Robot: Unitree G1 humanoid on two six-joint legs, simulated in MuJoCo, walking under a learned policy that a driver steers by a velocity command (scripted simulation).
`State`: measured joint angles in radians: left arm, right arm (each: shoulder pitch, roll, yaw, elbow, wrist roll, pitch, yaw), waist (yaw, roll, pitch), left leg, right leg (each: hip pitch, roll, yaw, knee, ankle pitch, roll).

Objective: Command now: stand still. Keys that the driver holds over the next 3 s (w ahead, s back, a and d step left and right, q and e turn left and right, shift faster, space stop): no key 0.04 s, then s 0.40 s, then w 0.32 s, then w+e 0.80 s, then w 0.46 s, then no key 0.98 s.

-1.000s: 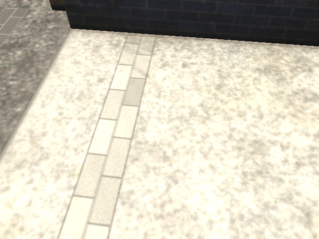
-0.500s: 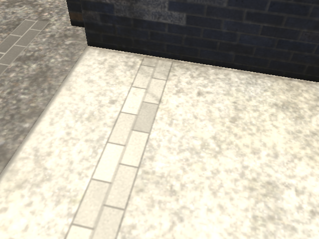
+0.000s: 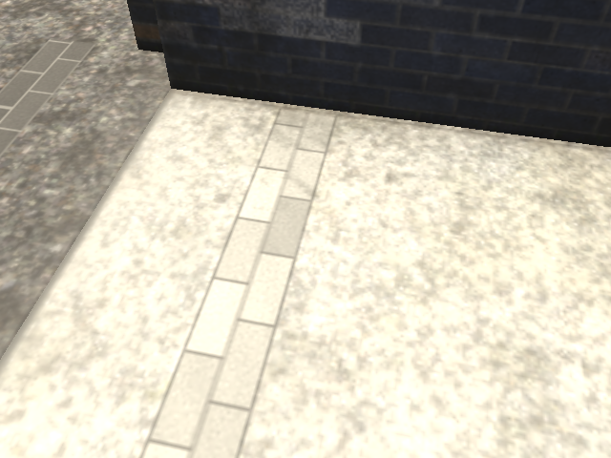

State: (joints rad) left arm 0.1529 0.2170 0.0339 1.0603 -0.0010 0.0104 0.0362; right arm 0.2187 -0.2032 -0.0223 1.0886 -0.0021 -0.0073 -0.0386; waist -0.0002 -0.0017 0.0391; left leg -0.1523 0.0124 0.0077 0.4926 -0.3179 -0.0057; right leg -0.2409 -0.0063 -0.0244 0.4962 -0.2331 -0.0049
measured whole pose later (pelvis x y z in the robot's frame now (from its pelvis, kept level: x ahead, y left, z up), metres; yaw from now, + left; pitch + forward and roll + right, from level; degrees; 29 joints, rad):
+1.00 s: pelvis -0.02 +0.05 +0.01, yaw -4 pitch +2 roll -2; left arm 0.16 0.26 0.08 0.98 -0.03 -0.05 -0.01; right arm 0.48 -0.21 -0.04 1.03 -0.01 -0.08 -0.03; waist -0.05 -0.02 -0.05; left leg 0.11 0.00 0.08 0.13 -0.28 0.04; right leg -0.68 -0.05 0.03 0.79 0.00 -0.02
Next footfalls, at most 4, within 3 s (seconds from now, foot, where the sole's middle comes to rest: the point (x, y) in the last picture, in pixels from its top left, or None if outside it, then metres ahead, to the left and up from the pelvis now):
0.52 left None -0.10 0.14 -0.77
1.18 right None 0.23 -0.12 -0.77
1.66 left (342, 418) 0.60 -0.05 -0.77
2.14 right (487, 377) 0.70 -0.40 -0.77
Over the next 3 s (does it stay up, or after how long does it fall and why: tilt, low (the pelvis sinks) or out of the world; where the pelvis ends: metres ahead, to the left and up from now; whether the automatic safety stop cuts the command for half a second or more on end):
stays up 0.71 -0.28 0.00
